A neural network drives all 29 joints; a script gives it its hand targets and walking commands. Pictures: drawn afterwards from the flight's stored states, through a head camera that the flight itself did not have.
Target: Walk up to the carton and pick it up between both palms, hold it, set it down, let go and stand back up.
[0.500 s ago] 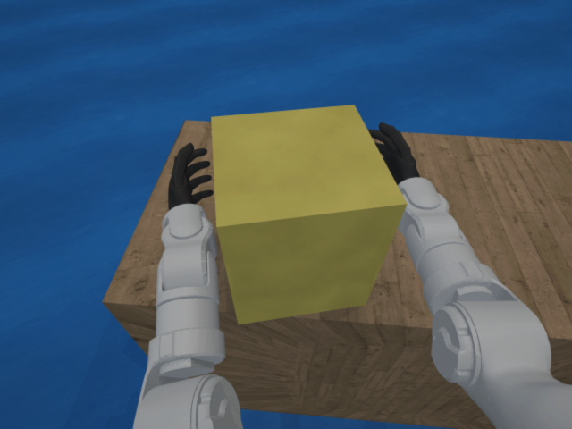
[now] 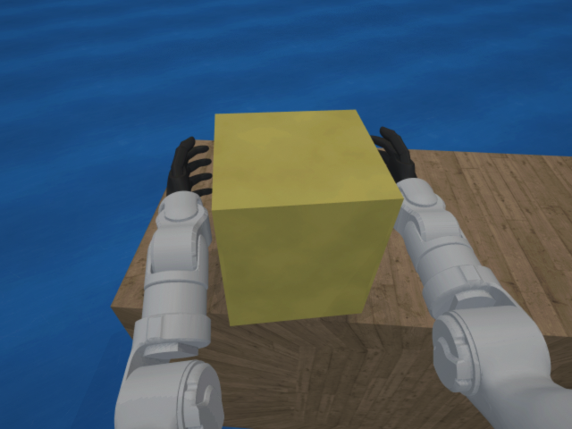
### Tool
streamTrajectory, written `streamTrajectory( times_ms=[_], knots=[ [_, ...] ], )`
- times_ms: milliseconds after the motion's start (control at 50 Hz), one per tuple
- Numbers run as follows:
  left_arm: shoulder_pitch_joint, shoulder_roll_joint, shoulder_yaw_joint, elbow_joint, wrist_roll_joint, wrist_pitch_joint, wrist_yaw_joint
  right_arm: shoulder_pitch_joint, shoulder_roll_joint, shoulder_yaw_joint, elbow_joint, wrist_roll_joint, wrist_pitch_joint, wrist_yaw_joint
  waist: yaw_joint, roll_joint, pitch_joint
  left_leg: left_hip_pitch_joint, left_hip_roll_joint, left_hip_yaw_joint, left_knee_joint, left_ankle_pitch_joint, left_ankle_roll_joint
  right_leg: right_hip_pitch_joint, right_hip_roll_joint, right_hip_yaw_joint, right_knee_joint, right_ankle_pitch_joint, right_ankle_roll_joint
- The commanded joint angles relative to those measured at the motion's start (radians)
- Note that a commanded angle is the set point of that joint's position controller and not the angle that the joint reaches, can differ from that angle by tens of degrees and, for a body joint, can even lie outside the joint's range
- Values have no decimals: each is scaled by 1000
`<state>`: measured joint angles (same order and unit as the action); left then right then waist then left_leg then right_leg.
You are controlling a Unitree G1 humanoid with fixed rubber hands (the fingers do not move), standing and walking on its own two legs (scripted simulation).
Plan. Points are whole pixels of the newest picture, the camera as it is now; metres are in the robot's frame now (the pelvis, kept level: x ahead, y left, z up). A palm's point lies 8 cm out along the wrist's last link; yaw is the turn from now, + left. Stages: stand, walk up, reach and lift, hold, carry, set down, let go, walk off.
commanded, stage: reach and lift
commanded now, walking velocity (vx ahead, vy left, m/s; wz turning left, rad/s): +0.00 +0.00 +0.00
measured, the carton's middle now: (292, 218) +0.41 +0.02 +0.09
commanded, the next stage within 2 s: none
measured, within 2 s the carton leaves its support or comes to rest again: neither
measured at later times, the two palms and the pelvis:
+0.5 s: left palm (169, 172) +0.38 +0.18 +0.20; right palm (401, 165) +0.41 -0.12 +0.20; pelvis +0.00 +0.02 +0.00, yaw +1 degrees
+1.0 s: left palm (153, 156) +0.39 +0.19 +0.22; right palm (398, 151) +0.40 -0.11 +0.23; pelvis +0.00 +0.03 +0.00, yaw +1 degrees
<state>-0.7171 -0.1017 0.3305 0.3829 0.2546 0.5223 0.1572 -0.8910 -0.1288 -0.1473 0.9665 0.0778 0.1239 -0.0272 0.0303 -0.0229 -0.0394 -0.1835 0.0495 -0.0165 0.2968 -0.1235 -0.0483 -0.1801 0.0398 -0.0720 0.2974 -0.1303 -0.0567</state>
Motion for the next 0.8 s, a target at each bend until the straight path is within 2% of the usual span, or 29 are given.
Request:
streamTrajectory(
  times_ms=[0,160,400,740,760,780],
  knots=[
    [-622,-480,-382,-80,-101,-30,-118,-725,522,207,-229,33,-38,98,0,-17,-484,146,-62,28,3,116,61,187,-13,12,-8,203,102],
    [-645,-474,-379,-81,-98,5,-141,-736,531,207,-230,61,-5,77,-31,2,-452,180,-68,22,11,139,47,201,-3,4,-12,209,104],
    [-687,-502,-446,-136,-128,52,-155,-777,565,288,-348,149,52,32,-73,36,-469,237,-73,-5,49,209,20,217,14,1,-15,233,103],
    [-730,-487,-430,-129,-121,119,-206,-820,609,342,-425,227,139,-27,-99,27,-424,225,-84,1,44,186,26,253,22,11,-33,206,111],
    [-668,-443,-345,-1,-76,130,-228,-802,629,347,-343,214,159,-34,-73,-36,-283,157,-94,11,18,91,67,262,5,28,-43,169,121],
    [-717,-446,-349,-61,-82,122,-236,-831,620,326,-357,213,153,-31,-66,-26,-340,146,-90,15,-4,53,64,257,6,25,-32,136,121]
  ],
)
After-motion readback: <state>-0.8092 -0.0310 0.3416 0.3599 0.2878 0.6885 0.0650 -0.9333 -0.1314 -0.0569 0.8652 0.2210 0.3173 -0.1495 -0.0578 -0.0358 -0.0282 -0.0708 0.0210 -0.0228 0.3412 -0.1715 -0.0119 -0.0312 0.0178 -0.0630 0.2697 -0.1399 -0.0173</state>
